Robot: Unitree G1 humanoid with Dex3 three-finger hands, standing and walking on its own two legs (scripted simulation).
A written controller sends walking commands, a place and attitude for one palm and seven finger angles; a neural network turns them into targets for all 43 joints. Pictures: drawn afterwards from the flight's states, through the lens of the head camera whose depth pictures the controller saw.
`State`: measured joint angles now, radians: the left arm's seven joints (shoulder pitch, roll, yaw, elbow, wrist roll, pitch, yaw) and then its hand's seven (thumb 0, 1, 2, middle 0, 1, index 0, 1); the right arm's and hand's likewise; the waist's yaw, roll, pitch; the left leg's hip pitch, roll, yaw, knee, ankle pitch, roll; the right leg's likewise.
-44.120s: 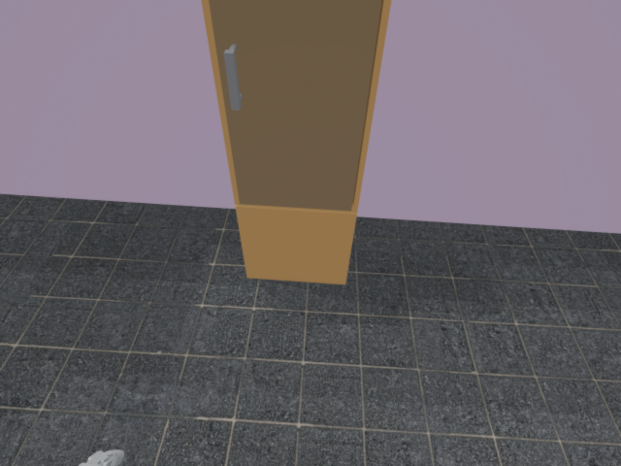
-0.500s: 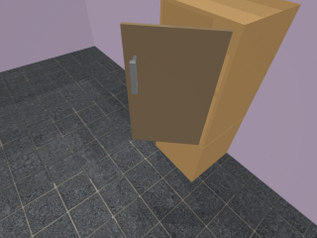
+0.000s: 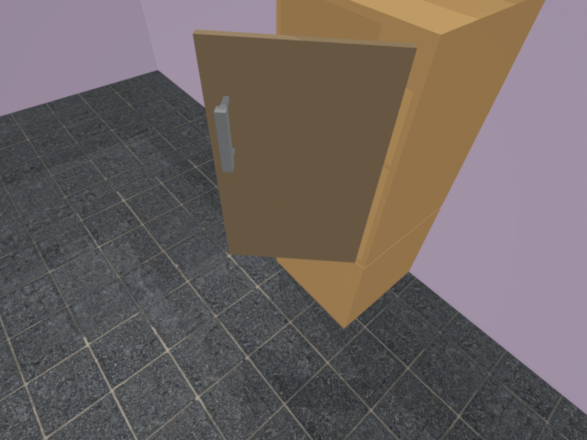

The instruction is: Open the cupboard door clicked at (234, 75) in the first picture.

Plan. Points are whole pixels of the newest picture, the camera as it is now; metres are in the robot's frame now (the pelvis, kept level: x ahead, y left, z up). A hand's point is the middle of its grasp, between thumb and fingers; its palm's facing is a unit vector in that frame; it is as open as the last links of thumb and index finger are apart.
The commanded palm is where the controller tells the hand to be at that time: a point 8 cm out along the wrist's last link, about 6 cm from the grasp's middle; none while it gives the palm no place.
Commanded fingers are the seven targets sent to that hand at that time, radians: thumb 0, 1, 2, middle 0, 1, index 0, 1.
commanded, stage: come to a stop and stand still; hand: left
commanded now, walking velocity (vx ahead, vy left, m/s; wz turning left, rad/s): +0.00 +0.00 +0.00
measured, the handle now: (226, 134) +0.62 +0.16 +0.08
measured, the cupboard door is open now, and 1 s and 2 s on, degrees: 46 46 46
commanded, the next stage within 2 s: look again from close up in 0.98 s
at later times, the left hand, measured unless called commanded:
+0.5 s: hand out of the picture +0.02 +0.16 -0.18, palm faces +0.02 -0.99 -0.16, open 7.4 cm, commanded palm none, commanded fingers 0.00 0.90 0.90 -0.20 -0.30 -0.20 -0.30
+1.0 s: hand out of the picture +0.06 +0.18 -0.18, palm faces +0.01 -0.98 -0.21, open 7.4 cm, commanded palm none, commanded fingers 0.00 0.90 0.90 -0.20 -0.30 -0.20 -0.30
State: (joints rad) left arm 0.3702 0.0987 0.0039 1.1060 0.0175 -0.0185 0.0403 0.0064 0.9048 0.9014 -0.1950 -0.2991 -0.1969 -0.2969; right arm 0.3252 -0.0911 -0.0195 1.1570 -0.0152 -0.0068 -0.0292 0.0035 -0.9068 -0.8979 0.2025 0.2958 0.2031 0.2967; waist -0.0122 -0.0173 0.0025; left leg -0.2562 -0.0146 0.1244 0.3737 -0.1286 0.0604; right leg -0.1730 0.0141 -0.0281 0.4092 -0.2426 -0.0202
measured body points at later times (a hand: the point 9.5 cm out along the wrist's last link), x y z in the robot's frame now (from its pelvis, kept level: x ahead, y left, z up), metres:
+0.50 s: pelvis +0.04 +0.00 +0.00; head +0.06 +0.01 +0.45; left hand +0.02 +0.21 -0.16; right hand +0.04 -0.22 -0.15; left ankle +0.05 +0.08 -0.74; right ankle -0.02 -0.11 -0.74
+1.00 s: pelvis +0.06 +0.00 +0.00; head +0.08 +0.00 +0.45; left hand +0.06 +0.23 -0.16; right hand +0.09 -0.25 -0.15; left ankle +0.05 +0.08 -0.74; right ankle -0.02 -0.11 -0.74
